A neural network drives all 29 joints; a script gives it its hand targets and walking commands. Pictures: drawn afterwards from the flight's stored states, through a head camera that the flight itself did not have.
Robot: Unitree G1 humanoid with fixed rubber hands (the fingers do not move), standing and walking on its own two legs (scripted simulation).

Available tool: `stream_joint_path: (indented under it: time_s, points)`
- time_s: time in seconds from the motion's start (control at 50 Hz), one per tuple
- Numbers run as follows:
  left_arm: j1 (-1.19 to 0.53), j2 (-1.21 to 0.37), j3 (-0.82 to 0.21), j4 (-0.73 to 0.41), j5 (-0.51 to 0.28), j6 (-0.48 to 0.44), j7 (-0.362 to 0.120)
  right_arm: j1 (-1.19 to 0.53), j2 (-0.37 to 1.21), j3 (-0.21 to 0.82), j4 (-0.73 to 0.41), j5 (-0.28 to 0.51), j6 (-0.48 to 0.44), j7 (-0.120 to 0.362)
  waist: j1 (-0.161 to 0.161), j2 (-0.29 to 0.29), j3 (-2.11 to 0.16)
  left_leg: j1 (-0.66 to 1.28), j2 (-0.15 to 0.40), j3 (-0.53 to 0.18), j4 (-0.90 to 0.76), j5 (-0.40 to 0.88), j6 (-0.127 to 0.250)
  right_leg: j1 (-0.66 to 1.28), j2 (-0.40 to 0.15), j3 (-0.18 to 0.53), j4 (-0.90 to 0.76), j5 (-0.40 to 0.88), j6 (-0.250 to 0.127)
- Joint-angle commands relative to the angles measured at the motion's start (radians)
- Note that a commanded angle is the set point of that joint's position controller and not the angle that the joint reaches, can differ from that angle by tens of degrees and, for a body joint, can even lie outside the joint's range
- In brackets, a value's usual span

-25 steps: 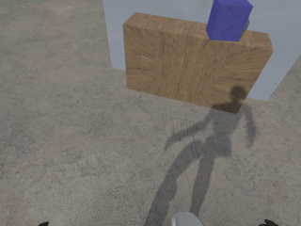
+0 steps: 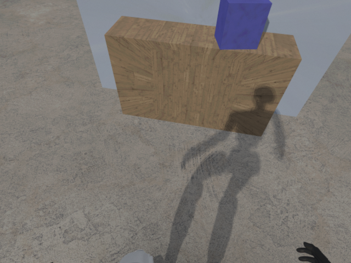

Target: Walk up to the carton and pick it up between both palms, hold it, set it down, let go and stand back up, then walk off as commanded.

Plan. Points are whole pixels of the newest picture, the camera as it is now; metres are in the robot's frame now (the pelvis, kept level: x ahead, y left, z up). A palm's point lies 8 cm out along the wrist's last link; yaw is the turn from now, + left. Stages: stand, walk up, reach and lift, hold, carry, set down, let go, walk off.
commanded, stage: walk up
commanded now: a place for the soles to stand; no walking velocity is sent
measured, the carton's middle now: (239, 21) +1.22 -0.35 +0.00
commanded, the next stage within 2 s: none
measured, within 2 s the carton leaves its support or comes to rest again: neither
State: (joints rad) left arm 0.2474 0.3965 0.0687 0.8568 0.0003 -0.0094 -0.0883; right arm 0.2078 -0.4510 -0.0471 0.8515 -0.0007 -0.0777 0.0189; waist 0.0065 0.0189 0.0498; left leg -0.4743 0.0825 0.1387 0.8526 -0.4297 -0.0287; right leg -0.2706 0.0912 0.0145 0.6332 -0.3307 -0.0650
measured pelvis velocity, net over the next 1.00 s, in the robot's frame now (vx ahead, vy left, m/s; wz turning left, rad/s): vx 0.30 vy -0.08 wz -0.13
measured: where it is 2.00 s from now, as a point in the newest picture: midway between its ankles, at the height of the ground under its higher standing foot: (209, 196)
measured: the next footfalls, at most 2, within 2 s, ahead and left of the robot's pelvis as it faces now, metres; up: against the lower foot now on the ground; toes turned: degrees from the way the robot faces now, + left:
left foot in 0.04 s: +0.15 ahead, +0.10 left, +0.00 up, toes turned +9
right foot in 0.54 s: +0.32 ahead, -0.21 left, +0.00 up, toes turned -5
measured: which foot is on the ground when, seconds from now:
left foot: up 0.00-0.02, down 0.04-0.54, up 0.56-0.90, down 0.92-1.00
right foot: down 0.00-0.06, up 0.08-0.52, down 0.54-0.92, up 0.94-1.00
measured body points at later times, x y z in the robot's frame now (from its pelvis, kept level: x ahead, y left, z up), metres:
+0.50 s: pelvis +0.17 -0.05 +0.00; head +0.17 -0.05 +0.45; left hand +0.27 +0.26 -0.11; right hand +0.22 -0.38 -0.10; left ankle +0.11 +0.09 -0.72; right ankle +0.27 -0.20 -0.70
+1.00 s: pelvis +0.30 -0.08 +0.00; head +0.32 -0.06 +0.45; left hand +0.42 +0.22 -0.13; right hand +0.34 -0.42 -0.09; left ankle +0.37 +0.00 -0.72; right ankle +0.28 -0.20 -0.68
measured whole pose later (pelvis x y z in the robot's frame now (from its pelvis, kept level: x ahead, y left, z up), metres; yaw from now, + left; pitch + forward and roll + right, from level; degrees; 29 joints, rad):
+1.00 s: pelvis +0.30 -0.08 +0.00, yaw -7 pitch -2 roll -3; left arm 0.27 0.41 0.05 0.86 0.00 -0.01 -0.07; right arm 0.29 -0.42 -0.05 0.85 0.00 -0.11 0.01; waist 0.01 -0.01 0.06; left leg -0.39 0.07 0.12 0.72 -0.29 0.05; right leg -0.41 0.07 0.01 0.98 -0.40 -0.04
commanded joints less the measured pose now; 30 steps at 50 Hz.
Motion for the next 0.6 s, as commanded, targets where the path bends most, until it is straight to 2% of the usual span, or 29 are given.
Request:
stream_joint_path:
  time_s: [0.0,0.02,0.04,0.06,0.08,0.1,0.12,0.14,0.18,0.2,0.22,0.24,0.28,0.34,0.38,0.42,0.44,0.46,0.48,0.5,0.52,0.54,0.56,0.58]
  points:
    - [-0.034,0.273,0.063,-0.097,0.018,-0.022,0.011,0.078,-0.195,-0.074,-0.018,-0.014,-0.067,-0.02,-0.031,-0.093,-0.034,0.248,-0.033,-0.069,-0.361,0.133,0.078,-0.084,-0.217,0.315,-0.144,0.077,-0.134]
    - [-0.059,0.208,0.044,-0.116,0.013,-0.026,0.008,0.193,-0.231,-0.094,0.007,-0.033,-0.074,-0.032,-0.101,0.003,-0.122,0.51,0.027,-0.156,-0.456,0.166,0.108,-0.226,-0.135,0.204,0.057,0.132,-0.073]
    - [-0.024,0.11,0.016,-0.132,0.006,-0.037,0.011,0.291,-0.328,-0.122,0.01,-0.048,-0.078,-0.042,-0.14,0.216,-0.255,0.747,0.306,-0.487,-0.533,-0.04,0.169,-0.411,-0.004,0.088,0.349,-0.036,-0.004]
    - [-0.005,0.176,0.023,-0.106,0.023,-0.031,0.019,0.236,-0.367,-0.133,-0.02,-0.027,-0.078,-0.047,-0.117,0.085,-0.184,0.685,0.474,-0.7,-0.663,-0.267,0.2,-0.543,0.01,0.076,0.486,-0.164,0.033]
    - [-0.008,0.254,0.039,-0.089,0.033,-0.028,0.016,0.166,-0.374,-0.13,-0.03,-0.001,-0.076,-0.043,-0.094,-0.017,-0.139,0.611,0.477,-0.687,-0.664,-0.34,0.196,-0.545,-0.058,0.126,0.543,-0.114,0.033]
    - [-0.011,0.261,0.041,-0.075,0.029,-0.027,0.009,0.119,-0.332,-0.121,-0.034,0.001,-0.074,-0.043,-0.074,-0.058,-0.078,0.564,0.414,-0.574,-0.65,-0.261,0.16,-0.54,-0.086,0.125,0.553,-0.049,0.035]
    - [-0.007,0.241,0.041,-0.067,0.019,-0.028,0.003,0.108,-0.279,-0.105,-0.035,0.002,-0.074,-0.046,-0.056,-0.053,-0.027,0.492,0.342,-0.439,-0.655,-0.137,0.097,-0.51,-0.102,0.122,0.531,0.021,0.034]
    - [0.023,0.228,0.039,-0.052,0.009,-0.025,-0.003,0.086,-0.259,-0.096,-0.029,0.005,-0.078,-0.047,-0.041,0.008,-0.008,0.447,0.285,-0.311,-0.65,0.007,0.056,-0.456,-0.118,0.115,0.498,0.072,0.044]
    - [0.03,0.204,0.044,-0.051,0.002,-0.016,-0.008,0.104,-0.24,-0.089,-0.028,-0.006,-0.079,-0.039,-0.04,0.086,-0.026,0.46,0.227,-0.155,-0.6,0.308,0.06,-0.414,-0.121,0.068,0.447,0.12,0.06]
    - [0.009,0.195,0.041,-0.061,0.001,-0.012,-0.009,0.125,-0.232,-0.086,-0.026,-0.007,-0.078,-0.037,-0.044,0.08,-0.016,0.474,0.218,-0.115,-0.573,0.459,0.064,-0.417,-0.116,0.058,0.425,0.125,0.062]
    - [-0.014,0.183,0.037,-0.077,0.001,-0.01,-0.008,0.148,-0.24,-0.089,-0.026,-0.011,-0.076,-0.034,-0.053,0.087,-0.026,0.515,0.228,-0.106,-0.546,0.551,0.082,-0.433,-0.126,0.051,0.404,0.117,0.062]
    - [-0.048,0.178,0.032,-0.077,0.002,-0.006,-0.009,0.153,-0.246,-0.092,-0.027,-0.012,-0.073,-0.034,-0.058,0.087,-0.024,0.519,0.235,-0.087,-0.545,0.587,0.098,-0.442,-0.129,0.047,0.378,0.117,0.064]
    - [-0.085,0.172,0.029,-0.095,0.0,-0.004,-0.009,0.153,-0.262,-0.094,-0.031,-0.009,-0.067,-0.032,-0.062,0.075,0.003,0.502,0.242,-0.068,-0.539,0.589,0.134,-0.452,-0.138,0.037,0.313,0.126,0.063]
    - [-0.123,0.17,0.028,-0.105,0.011,-0.005,-0.02,0.118,-0.291,-0.101,-0.044,-0.008,-0.057,-0.026,-0.066,0.109,0.044,0.433,0.259,-0.055,-0.563,0.338,0.194,-0.418,-0.166,-0.012,0.206,0.14,0.061]
    - [-0.118,0.18,0.033,-0.099,0.016,-0.009,-0.029,0.078,-0.308,-0.106,-0.053,-0.012,-0.053,-0.025,-0.052,0.111,0.07,0.353,0.274,-0.047,-0.571,0.201,0.201,-0.336,-0.192,-0.045,0.135,0.148,0.053]
    - [-0.063,0.194,0.041,-0.086,0.016,-0.016,-0.028,0.035,-0.319,-0.107,-0.061,-0.015,-0.05,-0.025,-0.013,0.122,0.032,0.322,0.295,-0.033,-0.525,0.181,0.198,-0.225,-0.208,-0.066,0.088,0.137,0.035]
    - [-0.013,0.193,0.042,-0.07,0.019,-0.021,-0.025,0.005,-0.319,-0.108,-0.067,-0.017,-0.046,-0.025,0.016,0.133,-0.007,0.312,0.291,-0.024,-0.467,0.186,0.197,-0.148,-0.193,-0.1,0.071,0.128,0.028]
    - [0.056,0.205,0.05,-0.046,0.02,-0.024,-0.019,-0.022,-0.318,-0.108,-0.071,-0.017,-0.043,-0.026,0.055,0.096,-0.046,0.291,0.273,0.011,-0.365,0.231,0.184,-0.034,-0.163,-0.137,0.017,0.17,0.018]
    - [0.156,0.226,0.065,-0.004,0.019,-0.03,-0.007,-0.011,-0.281,-0.097,-0.074,-0.021,-0.034,-0.025,0.099,-0.023,-0.099,0.279,0.214,0.037,-0.156,0.322,0.172,0.081,-0.105,-0.158,-0.027,0.14,0.015]
    - [0.266,0.274,0.088,0.035,0.027,-0.039,0.009,0.037,-0.217,-0.078,-0.079,-0.02,-0.026,-0.021,0.143,-0.194,-0.148,0.181,0.139,0.04,0.131,0.34,0.145,0.219,-0.058,-0.087,-0.058,0.051,-0.006]
    - [0.301,0.353,0.103,0.01,0.031,-0.042,0.031,0.035,-0.132,-0.043,-0.111,-0.014,-0.022,-0.016,0.148,-0.411,-0.084,-0.034,0.0,0.037,0.339,0.017,0.094,0.214,-0.23,0.314,-0.234,-0.127,-0.07]
    - [0.232,0.396,0.098,-0.041,0.02,-0.044,0.034,0.004,-0.157,-0.042,-0.14,0.002,-0.019,-0.014,0.114,-0.402,-0.062,-0.204,-0.083,-0.063,0.399,-0.133,0.062,0.184,-0.342,0.738,-0.453,-0.252,-0.148]
    - [0.168,0.397,0.11,-0.049,-0.001,-0.041,0.038,-0.024,-0.223,-0.056,-0.126,0.001,-0.009,-0.012,0.092,-0.206,-0.054,-0.228,-0.029,-0.145,0.43,-0.075,0.06,0.197,-0.386,0.778,-0.455,-0.334,-0.187]
    - [0.128,0.37,0.105,-0.062,0.0,-0.045,0.046,0.013,-0.228,-0.057,-0.098,0.004,-0.006,-0.012,0.067,-0.169,-0.047,-0.226,-0.004,-0.144,0.397,-0.045,0.064,0.213,-0.363,0.679,-0.392,-0.257,-0.186]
